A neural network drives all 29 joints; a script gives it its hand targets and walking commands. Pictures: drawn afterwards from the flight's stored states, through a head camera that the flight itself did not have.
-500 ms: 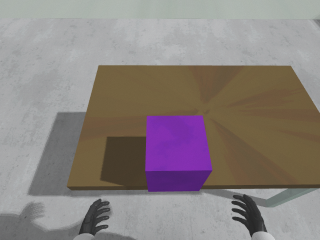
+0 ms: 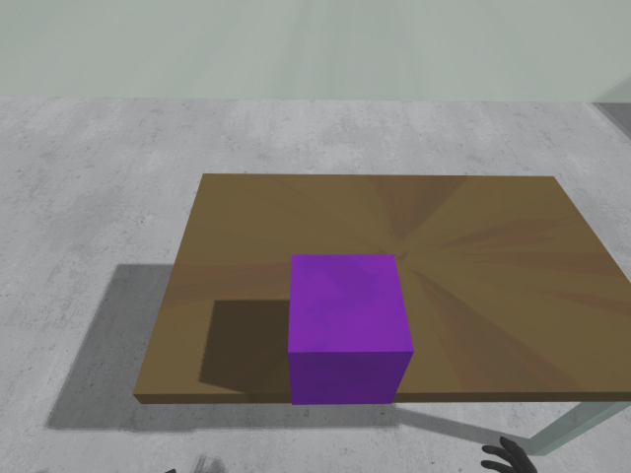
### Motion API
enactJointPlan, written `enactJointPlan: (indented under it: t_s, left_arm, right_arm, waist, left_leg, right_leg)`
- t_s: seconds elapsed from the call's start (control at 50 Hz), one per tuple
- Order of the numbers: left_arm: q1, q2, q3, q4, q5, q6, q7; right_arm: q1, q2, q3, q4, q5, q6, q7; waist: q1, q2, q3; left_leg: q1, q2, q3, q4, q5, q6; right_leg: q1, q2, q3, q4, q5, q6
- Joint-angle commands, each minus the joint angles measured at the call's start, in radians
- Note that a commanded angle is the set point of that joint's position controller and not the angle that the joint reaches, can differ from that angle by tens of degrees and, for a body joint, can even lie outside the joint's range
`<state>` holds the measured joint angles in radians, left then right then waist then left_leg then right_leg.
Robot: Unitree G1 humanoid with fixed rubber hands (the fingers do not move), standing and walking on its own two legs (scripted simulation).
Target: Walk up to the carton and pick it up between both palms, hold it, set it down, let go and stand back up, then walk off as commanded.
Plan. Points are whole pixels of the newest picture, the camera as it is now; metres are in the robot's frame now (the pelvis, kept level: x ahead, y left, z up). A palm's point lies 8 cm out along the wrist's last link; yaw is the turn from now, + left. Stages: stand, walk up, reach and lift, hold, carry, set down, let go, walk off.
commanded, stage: stand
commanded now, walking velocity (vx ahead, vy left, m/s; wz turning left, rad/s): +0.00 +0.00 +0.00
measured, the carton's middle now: (342, 330) +0.39 +0.00 -0.11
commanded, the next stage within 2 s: walk off in 1.68 s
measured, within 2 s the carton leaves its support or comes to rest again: neither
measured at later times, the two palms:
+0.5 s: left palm out of the picture +0.03 +0.24 -0.13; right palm out of the picture +0.10 -0.25 -0.11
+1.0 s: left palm out of the picture +0.00 +0.24 -0.13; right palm out of the picture +0.08 -0.25 -0.11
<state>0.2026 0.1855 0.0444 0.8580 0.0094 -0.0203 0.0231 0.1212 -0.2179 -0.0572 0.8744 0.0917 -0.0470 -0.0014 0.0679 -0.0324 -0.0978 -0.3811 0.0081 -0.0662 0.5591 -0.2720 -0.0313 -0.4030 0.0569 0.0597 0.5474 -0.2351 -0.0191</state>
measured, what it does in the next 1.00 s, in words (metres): stands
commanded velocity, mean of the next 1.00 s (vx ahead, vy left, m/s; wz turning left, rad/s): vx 0.00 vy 0.00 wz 0.00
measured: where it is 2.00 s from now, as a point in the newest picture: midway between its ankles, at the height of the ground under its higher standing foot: outside the picture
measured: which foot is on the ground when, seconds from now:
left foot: down 0.00-1.00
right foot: down 0.00-1.00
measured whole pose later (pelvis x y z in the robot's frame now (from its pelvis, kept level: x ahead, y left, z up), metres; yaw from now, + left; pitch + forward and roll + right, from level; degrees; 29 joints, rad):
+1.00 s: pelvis -0.03 +0.00 +0.00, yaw +0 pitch +3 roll +0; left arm 0.30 0.20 0.04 1.03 0.02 -0.05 0.01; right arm 0.21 -0.23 -0.06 0.96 0.09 -0.03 0.00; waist 0.07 -0.01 -0.17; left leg -0.38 0.01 -0.07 0.56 -0.24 -0.03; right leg -0.40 0.06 0.06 0.55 -0.20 -0.02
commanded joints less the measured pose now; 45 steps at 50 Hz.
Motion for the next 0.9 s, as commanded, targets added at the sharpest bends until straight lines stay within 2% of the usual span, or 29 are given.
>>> enactJointPlan:
  t_s: [0.0, 0.02, 0.08, 0.1, 0.14, 0.18, 0.22, 0.24, 0.26, 0.28, 0.3, 0.36, 0.4, 0.42, 0.44, 0.48, 0.5, 0.52, 0.54, 0.62, 0.64, 0.66, 0.68, 0.7, 0.74, 0.78, 0.8, 0.82, 0.88]
  left_arm:
    - [-0.03, 0.267, 0.039, -0.007, 0.045, -0.062, -0.002]
    - [-0.055, 0.291, 0.036, 0.002, 0.059, -0.066, 0.001]
    - [-0.068, 0.269, 0.032, 0.021, 0.058, -0.063, -0.003]
    - [-0.017, 0.294, 0.034, 0.03, 0.054, -0.069, -0.006]
    - [0.001, 0.293, 0.038, 0.051, 0.052, -0.069, -0.007]
    - [-0.027, 0.322, 0.044, 0.054, 0.059, -0.07, -0.004]
    - [-0.014, 0.295, 0.04, 0.072, 0.053, -0.071, -0.009]
    - [-0.036, 0.297, 0.031, 0.069, 0.056, -0.071, -0.004]
    - [-0.038, 0.276, 0.025, 0.065, 0.05, -0.067, -0.007]
    - [-0.023, 0.259, 0.027, 0.07, 0.039, -0.071, -0.009]
    - [-0.035, 0.249, 0.022, 0.075, 0.045, -0.069, -0.015]
    - [-0.022, 0.298, 0.036, 0.088, 0.049, -0.068, -0.007]
    - [0.034, 0.283, 0.033, 0.105, 0.047, -0.065, -0.012]
    - [0.028, 0.317, 0.037, 0.103, 0.056, -0.069, -0.007]
    - [-0.021, 0.3, 0.036, 0.1, 0.048, -0.068, -0.014]
    - [-0.003, 0.288, 0.034, 0.089, 0.041, -0.069, -0.013]
    - [-0.009, 0.324, 0.033, 0.104, 0.051, -0.066, -0.009]
    - [-0.004, 0.314, 0.04, 0.096, 0.047, -0.066, -0.009]
    - [0.01, 0.312, 0.029, 0.114, 0.048, -0.064, -0.008]
    - [0.046, 0.327, 0.037, 0.121, 0.046, -0.061, -0.01]
    - [0.039, 0.32, 0.04, 0.116, 0.045, -0.057, -0.011]
    - [0.004, 0.339, 0.049, 0.115, 0.045, -0.053, -0.008]
    - [0.04, 0.289, 0.039, 0.116, 0.031, -0.06, -0.015]
    - [0.055, 0.302, 0.039, 0.128, 0.044, -0.066, -0.015]
    - [0.01, 0.294, 0.037, 0.124, 0.046, -0.062, -0.014]
    - [0.064, 0.296, 0.031, 0.133, 0.043, -0.064, -0.015]
    - [0.073, 0.315, 0.042, 0.14, 0.032, -0.06, -0.012]
    - [0.045, 0.304, 0.036, 0.127, 0.045, -0.058, -0.016]
    - [0.058, 0.321, 0.042, 0.139, 0.036, -0.063, -0.012]
  right_arm:
    - [0.032, -0.238, -0.022, -0.055, -0.155, -0.019, -0.021]
    - [0.041, -0.216, -0.013, -0.07, -0.143, -0.018, -0.022]
    - [0.044, -0.23, -0.01, -0.049, -0.15, -0.026, -0.023]
    - [0.099, -0.258, -0.02, -0.037, -0.149, -0.024, -0.022]
    - [0.118, -0.244, -0.017, -0.017, -0.146, -0.017, -0.027]
    - [0.12, -0.24, -0.015, -0.026, -0.144, -0.017, -0.022]
    - [0.096, -0.245, -0.019, -0.03, -0.144, -0.017, -0.024]
    - [0.095, -0.233, -0.017, -0.024, -0.146, -0.018, -0.023]
    - [0.094, -0.276, -0.021, -0.02, -0.156, -0.027, -0.024]
    - [0.086, -0.275, -0.016, -0.021, -0.157, -0.032, -0.023]
    - [0.08, -0.262, -0.022, -0.022, -0.149, -0.031, -0.025]
    - [0.093, -0.262, -0.018, -0.012, -0.148, -0.021, -0.018]
    - [0.07, -0.279, -0.03, -0.009, -0.145, -0.025, -0.026]
    - [0.118, -0.253, -0.021, -0.006, -0.137, -0.024, -0.021]
    - [0.093, -0.255, -0.019, -0.009, -0.144, -0.026, -0.023]
    - [0.113, -0.256, -0.014, 0.008, -0.143, -0.024, -0.018]
    - [0.131, -0.247, -0.014, 0.016, -0.14, -0.018, -0.021]
    - [0.108, -0.254, -0.011, 0.013, -0.143, -0.014, -0.022]
    - [0.09, -0.269, -0.021, 0.003, -0.144, -0.017, -0.015]
    - [0.152, -0.272, -0.023, 0.028, -0.143, -0.014, -0.015]
    - [0.135, -0.265, -0.025, 0.032, -0.153, -0.015, -0.014]
    - [0.118, -0.254, -0.021, 0.013, -0.145, -0.012, -0.014]
    - [0.116, -0.271, -0.025, 0.014, -0.147, -0.022, -0.02]
    - [0.116, -0.256, -0.023, 0.025, -0.146, -0.018, -0.018]
    - [0.094, -0.274, -0.029, 0.019, -0.138, -0.02, -0.018]
    - [0.081, -0.283, -0.017, 0.021, -0.146, -0.012, -0.019]
    - [0.119, -0.275, -0.028, 0.028, -0.14, -0.013, -0.021]
    - [0.103, -0.258, -0.017, 0.028, -0.126, -0.016, -0.021]
    - [0.097, -0.254, -0.015, 0.028, -0.134, -0.014, -0.02]
  waist:
    - [-0.036, 0.047, -0.18]
    - [-0.059, 0.032, -0.153]
    - [-0.051, 0.03, -0.102]
    - [-0.064, 0.074, -0.114]
    - [-0.056, 0.02, -0.113]
    - [-0.084, 0.079, -0.06]
    - [-0.061, 0.032, -0.055]
    - [-0.077, 0.051, -0.061]
    - [-0.048, 0.02, -0.038]
    - [-0.035, 0.04, -0.067]
    - [-0.057, 0.061, -0.073]
    - [-0.059, 0.082, -0.073]
    - [-0.035, 0.05, -0.044]
    - [-0.065, 0.027, -0.051]
    - [-0.057, 0.069, -0.038]
    - [-0.06, 0.066, -0.032]
    - [-0.082, 0.034, -0.008]
    - [-0.059, 0.08, -0.002]
    - [-0.064, 0.041, 0.01]
    - [-0.061, 0.032, 0.057]
    - [-0.054, 0.001, 0.032]
    - [-0.072, 0.043, 0.038]
    - [-0.048, 0.02, 0.02]
    - [-0.054, 0.029, 0.053]
    - [-0.058, 0.029, 0.051]
    - [-0.037, 0.107, 0.062]
    - [-0.05, 0.101, 0.036]
    - [-0.051, 0.04, 0.075]
    - [-0.062, 0.032, 0.012]
  left_leg:
    - [0.192, 0.077, -0.052, -0.076, 0.108, 0.083]
    - [0.168, 0.069, -0.067, -0.088, 0.078, 0.079]
    - [0.161, 0.064, -0.07, -0.088, 0.045, 0.084]
    - [0.194, 0.066, -0.077, -0.078, 0.056, 0.093]
    - [0.179, 0.052, -0.074, -0.083, 0.043, 0.093]
    - [0.172, 0.058, -0.072, -0.088, 0.017, 0.087]
    - [0.159, 0.062, -0.085, -0.096, 0.023, 0.097]
    - [0.155, 0.069, -0.093, -0.119, 0.007, 0.086]
    - [0.112, 0.064, -0.097, -0.129, -0.017, 0.089]
    - [0.127, 0.069, -0.104, -0.13, -0.006, 0.094]
    - [0.168, 0.067, -0.093, -0.107, 0.025, 0.088]
    - [0.154, 0.065, -0.084, -0.124, 0.022, 0.084]
    - [0.138, 0.072, -0.086, -0.109, 0.048, 0.087]
    - [0.157, 0.072, -0.09, -0.115, 0.022, 0.085]
    - [0.13, 0.067, -0.083, -0.113, 0.042, 0.085]
    - [0.141, 0.064, -0.076, -0.106, 0.008, 0.082]
    - [0.127, 0.058, -0.083, -0.095, -0.013, 0.083]
    - [0.121, 0.061, -0.082, -0.111, -0.03, 0.09]
    - [0.138, 0.06, -0.088, -0.105, -0.015, 0.096]
    - [0.132, 0.033, -0.065, -0.103, -0.077, 0.088]
    - [0.12, 0.044, -0.079, -0.125, -0.063, 0.099]
    - [0.125, 0.045, -0.06, -0.099, -0.083, 0.098]
    - [0.129, 0.061, -0.091, -0.126, -0.038, 0.096]
    - [0.131, 0.048, -0.083, -0.112, -0.046, 0.094]
    - [0.122, 0.072, -0.103, -0.137, -0.025, 0.088]
    - [0.099, 0.067, -0.103, -0.143, -0.071, 0.099]
    - [0.121, 0.075, -0.102, -0.151, -0.052, 0.103]
    - [0.109, 0.067, -0.092, -0.13, -0.042, 0.095]
    - [0.144, 0.064, -0.064, -0.113, 0.011, 0.093]
  right_leg:
    - [0.205, -0.115, 0.108, -0.065, 0.104, -0.002]
    - [0.188, -0.127, 0.123, -0.074, 0.091, -0.009]
    - [0.147, -0.137, 0.142, -0.135, 0.007, -0.013]
    - [0.135, -0.129, 0.148, -0.125, 0.02, -0.012]
    - [0.166, -0.135, 0.161, -0.134, 0.026, -0.012]
    - [0.104, -0.136, 0.166, -0.141, -0.001, -0.009]
    - [0.131, -0.134, 0.169, -0.162, -0.017, -0.008]
    - [0.12, -0.136, 0.16, -0.149, -0.052, -0.015]
    - [0.118, -0.113, 0.149, -0.141, -0.054, -0.012]
    - [0.141, -0.129, 0.151, -0.157, -0.063, -0.015]
    - [0.12, -0.126, 0.151, -0.161, -0.04, -0.019]
    - [0.135, -0.119, 0.134, -0.132, 0.014, -0.012]
    - [0.123, -0.11, 0.131, -0.134, 0.035, -0.009]
    - [0.117, -0.124, 0.146, -0.139, 0.019, -0.017]
    - [0.121, -0.125, 0.143, -0.146, 0.022, -0.018]
    - [0.095, -0.132, 0.179, -0.185, -0.059, -0.026]
    - [0.071, -0.138, 0.187, -0.195, -0.086, -0.022]
    - [0.083, -0.145, 0.193, -0.2, -0.126, -0.022]
    - [0.065, -0.136, 0.181, -0.211, -0.121, -0.025]
    - [0.042, -0.143, 0.222, -0.253, -0.238, -0.015]
    - [0.057, -0.143, 0.2, -0.241, -0.235, -0.02]
    - [0.039, -0.144, 0.218, -0.248, -0.246, -0.024]
    - [0.057, -0.133, 0.191, -0.209, -0.196, -0.019]
    - [0.027, -0.133, 0.207, -0.228, -0.208, -0.02]
    - [0.062, -0.116, 0.157, -0.182, -0.14, -0.027]
    - [0.068, -0.117, 0.17, -0.196, -0.133, -0.01]
    - [0.079, -0.125, 0.175, -0.188, -0.111, -0.023]
    - [0.065, -0.12, 0.17, -0.209, -0.121, -0.022]
    - [0.092, -0.142, 0.191, -0.209, -0.082, -0.019]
